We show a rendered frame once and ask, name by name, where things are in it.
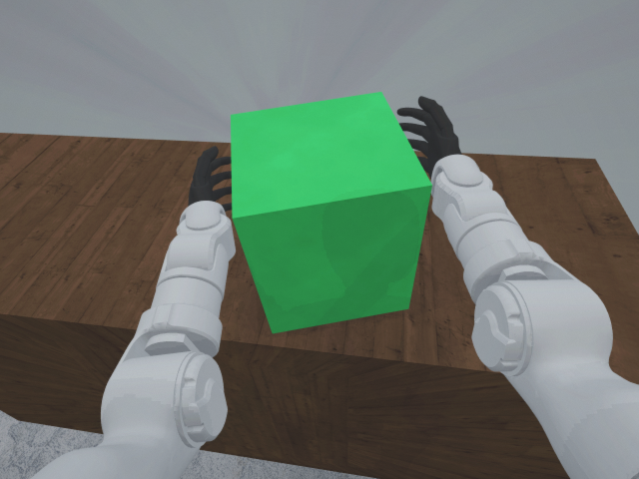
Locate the robot left upper arm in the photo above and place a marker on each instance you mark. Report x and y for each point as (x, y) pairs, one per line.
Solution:
(157, 413)

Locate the robot right upper arm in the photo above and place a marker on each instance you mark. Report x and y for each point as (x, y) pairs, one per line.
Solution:
(551, 339)

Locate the robot right forearm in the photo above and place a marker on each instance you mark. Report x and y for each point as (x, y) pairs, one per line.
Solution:
(486, 238)

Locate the right robot hand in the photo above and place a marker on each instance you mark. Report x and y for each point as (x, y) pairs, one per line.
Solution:
(442, 142)

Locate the robot left forearm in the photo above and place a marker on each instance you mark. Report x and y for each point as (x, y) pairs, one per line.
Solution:
(185, 311)

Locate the left robot hand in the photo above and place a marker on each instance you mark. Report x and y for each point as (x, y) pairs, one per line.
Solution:
(202, 185)

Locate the carton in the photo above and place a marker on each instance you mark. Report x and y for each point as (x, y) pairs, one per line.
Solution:
(329, 201)

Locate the pedestal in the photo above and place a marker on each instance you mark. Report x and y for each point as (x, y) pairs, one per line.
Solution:
(85, 225)

